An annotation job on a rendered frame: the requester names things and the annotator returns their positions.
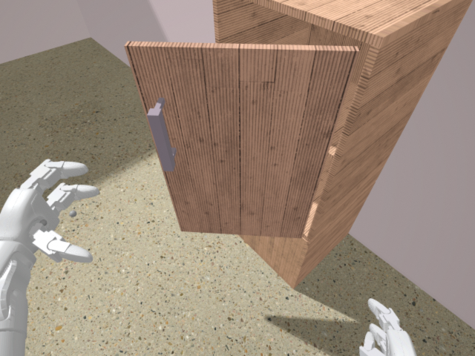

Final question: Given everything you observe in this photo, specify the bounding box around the right robot hand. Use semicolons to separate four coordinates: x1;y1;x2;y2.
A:
359;298;417;356

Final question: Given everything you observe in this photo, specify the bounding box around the left robot hand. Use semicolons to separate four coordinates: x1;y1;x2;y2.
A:
0;159;99;263

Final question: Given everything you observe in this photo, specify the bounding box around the cupboard door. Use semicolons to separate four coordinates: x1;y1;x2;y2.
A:
124;42;359;239

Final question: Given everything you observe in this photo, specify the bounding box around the handle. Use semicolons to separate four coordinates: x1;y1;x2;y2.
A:
147;98;177;171

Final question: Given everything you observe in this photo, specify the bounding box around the left robot forearm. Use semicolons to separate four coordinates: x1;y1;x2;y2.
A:
0;240;36;356

